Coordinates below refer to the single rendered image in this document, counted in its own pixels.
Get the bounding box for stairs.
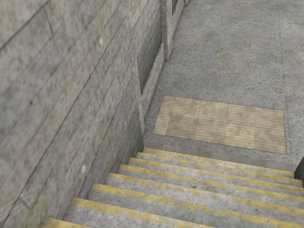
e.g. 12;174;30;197
40;147;304;228

